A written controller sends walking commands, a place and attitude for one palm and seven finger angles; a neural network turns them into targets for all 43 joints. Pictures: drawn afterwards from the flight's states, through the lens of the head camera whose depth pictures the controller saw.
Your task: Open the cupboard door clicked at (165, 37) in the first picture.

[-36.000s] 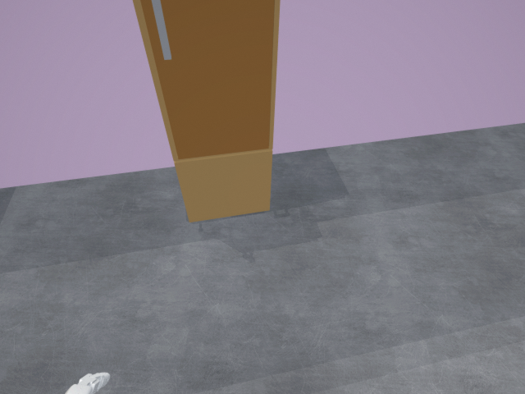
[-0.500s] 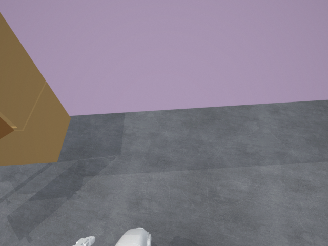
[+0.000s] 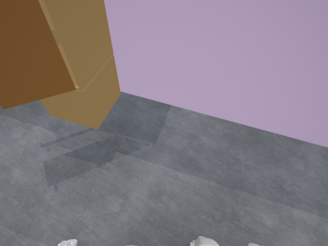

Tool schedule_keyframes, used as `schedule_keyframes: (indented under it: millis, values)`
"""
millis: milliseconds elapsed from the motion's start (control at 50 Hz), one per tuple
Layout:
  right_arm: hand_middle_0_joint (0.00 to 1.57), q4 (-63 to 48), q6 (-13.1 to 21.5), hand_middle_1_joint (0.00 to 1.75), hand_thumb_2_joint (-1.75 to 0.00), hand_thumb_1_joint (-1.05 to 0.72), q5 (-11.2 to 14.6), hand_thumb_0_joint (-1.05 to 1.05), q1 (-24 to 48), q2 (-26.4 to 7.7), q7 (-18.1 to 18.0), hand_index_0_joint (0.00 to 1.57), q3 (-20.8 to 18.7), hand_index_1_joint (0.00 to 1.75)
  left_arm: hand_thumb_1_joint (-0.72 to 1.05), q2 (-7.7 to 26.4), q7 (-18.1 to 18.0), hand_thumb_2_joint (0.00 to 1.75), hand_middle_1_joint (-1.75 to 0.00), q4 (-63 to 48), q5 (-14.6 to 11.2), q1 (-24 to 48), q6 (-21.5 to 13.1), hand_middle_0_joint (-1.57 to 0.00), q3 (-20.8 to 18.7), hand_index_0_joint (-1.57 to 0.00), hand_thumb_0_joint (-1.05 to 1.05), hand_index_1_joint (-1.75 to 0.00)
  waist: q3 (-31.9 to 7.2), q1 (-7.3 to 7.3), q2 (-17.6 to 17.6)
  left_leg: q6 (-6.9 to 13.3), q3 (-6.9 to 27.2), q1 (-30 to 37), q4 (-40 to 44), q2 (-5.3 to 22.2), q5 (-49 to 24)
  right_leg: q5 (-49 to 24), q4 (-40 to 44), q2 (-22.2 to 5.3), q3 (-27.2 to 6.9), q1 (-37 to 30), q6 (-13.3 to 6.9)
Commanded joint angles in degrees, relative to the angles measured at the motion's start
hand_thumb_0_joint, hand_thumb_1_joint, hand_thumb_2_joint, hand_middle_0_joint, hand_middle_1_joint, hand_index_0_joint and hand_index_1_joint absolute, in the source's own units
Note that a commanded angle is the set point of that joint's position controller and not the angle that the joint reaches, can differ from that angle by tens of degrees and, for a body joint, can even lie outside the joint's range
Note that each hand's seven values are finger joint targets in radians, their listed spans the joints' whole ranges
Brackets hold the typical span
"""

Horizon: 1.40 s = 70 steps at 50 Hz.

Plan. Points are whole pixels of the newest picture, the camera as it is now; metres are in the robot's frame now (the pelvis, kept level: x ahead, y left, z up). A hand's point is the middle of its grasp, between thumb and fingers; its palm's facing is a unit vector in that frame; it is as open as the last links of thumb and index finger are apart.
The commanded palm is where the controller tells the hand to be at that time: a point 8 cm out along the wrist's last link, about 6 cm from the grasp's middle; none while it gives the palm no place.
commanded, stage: turn to face it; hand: left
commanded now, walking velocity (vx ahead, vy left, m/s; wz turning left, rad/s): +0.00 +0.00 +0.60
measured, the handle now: out of the picture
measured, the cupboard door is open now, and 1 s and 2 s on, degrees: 44 44 44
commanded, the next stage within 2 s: take the last steps up to it in 0.78 s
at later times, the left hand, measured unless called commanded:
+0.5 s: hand out of the picture +0.00 +0.17 -0.17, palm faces +0.35 -0.91 -0.23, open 7.3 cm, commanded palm none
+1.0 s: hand out of the picture -0.02 +0.17 -0.16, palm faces +0.50 -0.83 -0.26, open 7.4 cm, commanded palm none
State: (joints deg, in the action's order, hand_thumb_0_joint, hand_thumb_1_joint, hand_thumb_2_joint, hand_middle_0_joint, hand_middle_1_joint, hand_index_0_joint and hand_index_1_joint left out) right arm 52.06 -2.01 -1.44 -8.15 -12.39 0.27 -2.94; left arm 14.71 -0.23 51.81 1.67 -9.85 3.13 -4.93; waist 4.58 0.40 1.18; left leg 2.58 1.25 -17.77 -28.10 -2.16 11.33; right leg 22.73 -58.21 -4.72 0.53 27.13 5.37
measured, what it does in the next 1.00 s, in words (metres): steps on the spot, turning left: right foot, then left foot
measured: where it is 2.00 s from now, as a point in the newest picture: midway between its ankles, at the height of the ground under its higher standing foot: (123, 245)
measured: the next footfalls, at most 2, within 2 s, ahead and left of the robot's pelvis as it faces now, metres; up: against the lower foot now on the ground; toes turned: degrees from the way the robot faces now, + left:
right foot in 0.18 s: +0.05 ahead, -0.15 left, +0.00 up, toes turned +5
left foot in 0.56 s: +0.03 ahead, +0.11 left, +0.00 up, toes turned +26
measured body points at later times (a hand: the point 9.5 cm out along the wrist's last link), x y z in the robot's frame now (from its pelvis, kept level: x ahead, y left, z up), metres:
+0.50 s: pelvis +0.01 -0.03 +0.00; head +0.06 -0.02 +0.45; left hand -0.01 +0.22 -0.15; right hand +0.17 -0.26 -0.15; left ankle -0.01 +0.10 -0.70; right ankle +0.01 -0.15 -0.74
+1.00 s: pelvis +0.02 -0.03 -0.01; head +0.05 -0.04 +0.44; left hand -0.04 +0.21 -0.14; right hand +0.18 -0.21 -0.17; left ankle -0.02 +0.09 -0.72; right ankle +0.05 -0.13 -0.74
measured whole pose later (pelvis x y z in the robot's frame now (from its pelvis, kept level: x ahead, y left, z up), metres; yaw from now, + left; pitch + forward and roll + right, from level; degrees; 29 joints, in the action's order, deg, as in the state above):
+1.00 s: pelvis +0.02 -0.03 -0.01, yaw +29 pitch +0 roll +1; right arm 56.4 -3.1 -1.2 -11.2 -11.0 0.4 -2.9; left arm 9.7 -0.4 54.4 1.9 -12.5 0.4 -2.9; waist 3.1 0.4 -2.1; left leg 0.0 1.3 -22.2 -41.4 -2.0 22.4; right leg 19.3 -33.2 -2.4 4.3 13.9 -0.7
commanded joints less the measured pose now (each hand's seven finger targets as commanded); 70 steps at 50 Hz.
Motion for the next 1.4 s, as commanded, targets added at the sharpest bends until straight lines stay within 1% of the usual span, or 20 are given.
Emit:
schedule_keyframes:
  millis: [0, 120, 160, 180, 260, 420, 500, 520, 540, 560, 580, 640, 880, 900, 940, 960, 1020, 1080, 1280, 1380]
  values:
    - [0.20, -3.12, 0.93, 0.30, -0.90, -0.90, -0.14, 0.00, -2.39, -12.08, -0.72, 0.20, -3.46, 0.30, 0.90, 3.43, -0.40, 0.90, -0.30, -5.08, -0.42, 0.79, -1.52, -0.20, -0.22, -0.20, 0.00, -0.30, -7.21, -2.03, -8.71, 6.90, 17.92, 6.45, 9.88, 14.03, -4.06, 1.29, 7.83, 1.31, -0.30, -0.14, -0.28]
    - [0.20, -4.20, 0.33, 0.30, -0.90, -0.90, 0.55, 0.00, 0.91, -10.29, -0.49, 0.20, -3.86, 0.30, 0.90, 4.73, -1.13, 0.90, -0.30, -4.07, -1.00, -6.43, -2.83, -0.20, -0.75, -0.20, 0.00, -0.30, -9.30, 1.80, -7.17, 2.74, 18.88, -4.34, 1.77, 8.54, -5.90, -8.64, 34.14, 3.05, -0.14, -21.76, -1.96]
    - [0.20, -5.83, 0.54, 0.30, -0.90, -0.90, 1.08, 0.00, 0.87, -5.30, 0.00, 0.20, -3.24, 0.30, 0.90, 12.45, -1.77, 0.90, -0.30, -4.46, 0.32, -7.25, -3.46, -0.20, -2.13, -0.20, 0.00, -0.30, -7.73, 3.16, 17.35, -4.98, 1.53, -19.77, -22.28, -4.14, 21.05, -8.79, 45.11, -21.43, -23.46, -28.08, -11.56]
    - [0.20, -5.29, 0.22, 0.30, -0.90, -0.90, 0.59, 0.00, 0.62, -7.97, 0.29, 0.20, -3.91, 0.30, 0.90, 11.79, -2.03, 0.90, -0.30, -5.22, -0.15, -5.02, -3.22, -0.20, -1.67, -0.20, 0.00, -0.30, -7.06, 1.91, 12.25, -4.47, 3.53, -17.04, -33.38, -0.40, 22.42, -11.79, 44.40, -24.36, -20.61, -20.81, -14.48]
    - [0.20, -1.96, -1.23, 0.30, -0.90, -0.90, 0.34, 0.00, -1.07, -5.59, 1.31, 0.20, -3.25, 0.30, 0.90, 5.15, -1.66, 0.90, -0.30, -5.89, -0.75, 0.53, -4.01, -0.20, 0.21, -0.20, 0.00, -0.30, -3.71, -1.85, 9.56, -6.45, 0.53, -17.39, -42.01, 2.95, 11.36, -28.89, 39.34, -12.99, -2.38, -20.07, -10.72]
    - [0.20, -2.91, -0.50, 0.30, -0.90, -0.90, 0.94, 0.00, 5.39, -2.79, 1.53, 0.20, -1.32, 0.30, 0.90, 8.69, -1.53, 0.90, -0.30, -1.88, 0.16, -7.97, -3.89, -0.20, -1.04, -0.20, 0.00, -0.30, -4.34, 2.59, 11.19, -5.90, -6.87, -9.46, -17.20, 2.61, 14.90, -43.76, 33.47, -15.35, 3.38, -26.29, -10.87]
    - [0.20, -1.14, 0.58, 0.30, -0.90, -0.90, 0.64, 0.00, -1.33, -4.86, 1.01, 0.20, -1.61, 0.30, 0.90, 8.92, -1.12, 0.90, -0.30, -1.30, -0.47, -6.12, -3.77, -0.20, -1.38, -0.20, 0.00, -0.30, -7.51, -1.64, 7.98, -3.98, -7.75, 6.00, 1.02, 1.45, 2.32, -40.65, 23.04, -13.92, 7.15, -20.11, -6.90]
    - [0.20, -0.17, 1.19, 0.30, -0.90, -0.90, 0.28, 0.00, -5.01, -9.06, 0.71, 0.20, -2.58, 0.30, 0.90, 7.06, -0.84, 0.90, -0.30, -2.17, -1.04, -5.84, -3.57, -0.20, -1.03, -0.20, 0.00, -0.30, -11.11, -3.70, -1.81, -1.52, -0.86, 16.44, 4.24, 7.96, -10.40, -29.00, 13.85, -10.78, 9.75, -11.88, -3.92]
    - [0.20, 0.38, 1.49, 0.30, -0.90, -0.90, 0.00, 0.00, -9.29, -15.10, 0.11, 0.20, -4.16, 0.30, 0.90, 2.57, -0.45, 0.90, -0.30, -4.18, -1.44, -4.28, -3.29, -0.20, 0.29, -0.20, 0.00, -0.30, -13.00, -5.85, -18.99, 7.02, 20.18, 22.85, 5.92, 23.62, -34.14, 11.09, 1.07, -2.64, 9.71, 2.89, -0.16]
    - [0.20, 1.27, 0.91, 0.30, -0.90, -0.90, 0.38, 0.00, -10.99, -15.87, -0.63, 0.20, -3.94, 0.30, 0.90, 2.99, -1.05, 0.90, -0.30, -4.95, -1.02, -1.36, -2.29, -0.20, 0.55, -0.20, 0.00, -0.30, -13.90, -6.04, -14.78, 11.27, 19.14, 19.91, 4.85, 26.18, -41.16, 16.43, -3.95, -2.50, 2.15, 2.60, -1.29]
    - [0.20, 0.46, 0.97, 0.30, -0.90, -0.90, 0.08, 0.00, -9.57, -14.55, -0.57, 0.20, -3.30, 0.30, 0.90, 3.28, -1.26, 0.90, -0.30, -5.38, -0.62, -0.97, -1.96, -0.20, 0.43, -0.20, 0.00, -0.30, -11.40, -5.30, -8.91, 11.08, 15.97, 15.20, 5.82, 25.16, -29.86, 14.29, -6.74, -2.92, 1.55, 1.31, -2.10]
    - [0.20, -1.43, 1.30, 0.30, -0.90, -0.90, -0.08, 0.00, -1.12, -10.44, -1.68, 0.20, -1.96, 0.30, 0.90, 3.15, -0.62, 0.90, -0.30, -1.63, -0.46, -2.00, -1.10, -0.20, 0.00, -0.20, 0.00, -0.30, -5.10, -1.85, -13.66, 7.73, 11.84, 5.34, 9.97, 18.06, -15.02, 5.01, -6.39, -2.35, -0.74, 1.13, -1.79]
    - [0.20, -0.19, 1.24, 0.30, -0.90, -0.90, 0.22, 0.00, -0.91, -8.76, -1.21, 0.20, -1.65, 0.30, 0.90, 0.58, -0.57, 0.90, -0.30, 0.90, -0.74, -7.94, -2.59, -0.20, 0.82, -0.20, 0.00, -0.30, -8.15, 0.98, -8.62, 5.07, 10.97, 1.94, 6.59, 12.82, -5.23, -4.92, 26.32, 3.10, 3.04, -16.27, -2.21]
    - [0.20, -0.41, 1.15, 0.30, -0.90, -0.90, 0.60, 0.00, -0.31, -7.17, -1.02, 0.20, -1.54, 0.30, 0.90, 1.71, -0.73, 0.90, -0.30, 1.79, -0.64, -10.52, -3.12, -0.20, 0.50, -0.20, 0.00, -0.30, -8.32, 2.29, -5.71, 2.89, 9.29, -3.33, 3.39, 9.76, 3.69, -7.18, 34.29, 1.56, 1.81, -23.29, -2.53]
    - [0.20, -2.95, 0.89, 0.30, -0.90, -0.90, 0.68, 0.00, 1.90, -3.01, -0.09, 0.20, -1.05, 0.30, 0.90, 10.55, -1.05, 0.90, -0.30, 1.37, 0.55, -13.32, -3.74, -0.20, -1.47, -0.20, 0.00, -0.30, -2.48, 5.13, 18.11, -3.36, -1.12, -21.18, -22.35, -1.69, 22.23, 12.67, 50.36, -21.69, -27.15, -25.49, -11.86]
    - [0.20, -3.05, 0.62, 0.30, -0.90, -0.90, -0.04, 0.00, 3.60, -6.36, 0.52, 0.20, -1.84, 0.30, 0.90, 9.94, -1.08, 0.90, -0.30, 0.63, -0.01, -11.64, -3.82, -0.20, -0.99, -0.20, 0.00, -0.30, 1.09, 4.33, 12.30, -3.06, 2.59, -21.81, -31.97, 1.59, 19.22, 17.45, 52.78, -23.41, -27.03, -17.80, -13.79]
    - [0.20, 1.16, 0.16, 0.30, -0.90, -0.90, -0.27, 0.00, -0.53, -4.98, 1.36, 0.20, -2.32, 0.30, 0.90, 3.58, -0.76, 0.90, -0.30, 0.73, -0.70, -6.47, -5.57, -0.20, 0.40, -0.20, 0.00, -0.30, 3.32, -0.03, 8.55, -4.42, 2.31, -21.05, -39.03, 4.30, 5.01, 2.15, 50.42, -14.56, -11.54, -17.48, -8.46]
    - [0.20, 2.40, 0.53, 0.30, -0.90, -0.90, 0.12, 0.00, -1.01, -3.20, 1.85, 0.20, -1.99, 0.30, 0.90, 2.55, -0.77, 0.90, -0.30, 2.82, -0.77, -10.54, -7.02, -0.20, 0.31, -0.20, 0.00, -0.30, -0.53, 1.03, 6.51, -5.62, 0.15, -22.21, -37.60, 4.79, 1.22, -13.52, 47.76, -13.64, -3.46, -25.35, -8.44]
    - [0.20, 0.56, 1.47, 0.30, -0.90, -0.90, 0.44, 0.00, 7.67, -0.63, 2.69, 0.20, -0.23, 0.30, 0.90, 2.76, -0.85, 0.90, -0.30, 9.91, 0.25, -19.37, -7.56, -0.20, 0.56, -0.20, 0.00, -0.30, 2.65, 4.08, 10.32, -5.16, -6.07, -21.40, -18.60, 6.59, 3.07, -26.69, 45.24, -16.97, 2.31, -29.88, -10.42]
    - [0.20, 2.96, 3.24, 0.30, -0.90, -0.90, 0.39, 0.00, -0.87, -1.69, 2.36, 0.20, -0.13, 0.30, 0.90, 4.92, -0.71, 0.90, -0.30, 10.22, 0.18, -14.68, -7.03, -0.20, 0.13, -0.20, 0.00, -0.30, -0.65, -1.17, 10.14, -2.08, -10.98, 2.09, -3.25, 1.82, 3.10, -32.24, 35.53, -14.72, 7.76, -20.66, -8.21]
